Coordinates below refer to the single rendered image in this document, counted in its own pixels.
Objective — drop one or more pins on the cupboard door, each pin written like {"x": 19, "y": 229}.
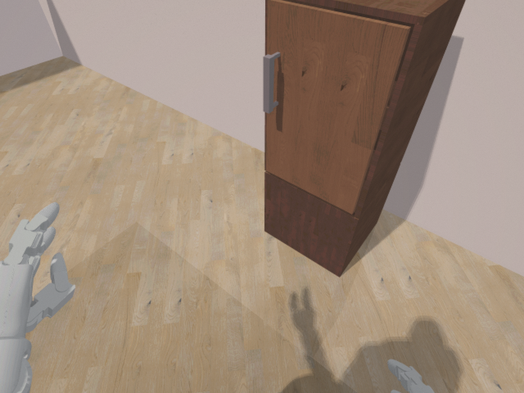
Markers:
{"x": 332, "y": 82}

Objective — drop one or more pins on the handle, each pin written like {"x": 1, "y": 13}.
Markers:
{"x": 268, "y": 82}

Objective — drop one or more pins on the left robot forearm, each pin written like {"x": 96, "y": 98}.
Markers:
{"x": 15, "y": 370}

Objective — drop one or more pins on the left robot hand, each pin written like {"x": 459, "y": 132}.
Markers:
{"x": 17, "y": 272}

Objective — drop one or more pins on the right robot hand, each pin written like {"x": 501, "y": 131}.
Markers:
{"x": 410, "y": 379}

